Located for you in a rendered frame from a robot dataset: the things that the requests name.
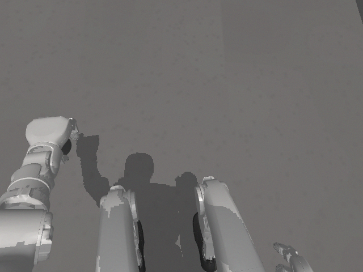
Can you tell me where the tin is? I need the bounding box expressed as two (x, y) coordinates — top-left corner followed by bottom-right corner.
(61, 139), (71, 155)

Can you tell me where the left robot arm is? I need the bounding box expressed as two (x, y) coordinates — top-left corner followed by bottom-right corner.
(0, 142), (62, 272)

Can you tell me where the right robot hand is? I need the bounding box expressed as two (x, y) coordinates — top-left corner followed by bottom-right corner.
(273, 243), (313, 272)

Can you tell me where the left robot hand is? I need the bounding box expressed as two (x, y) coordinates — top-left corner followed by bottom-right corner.
(26, 116), (79, 164)

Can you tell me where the right robot foot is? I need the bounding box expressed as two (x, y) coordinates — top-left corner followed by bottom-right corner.
(193, 212), (217, 272)

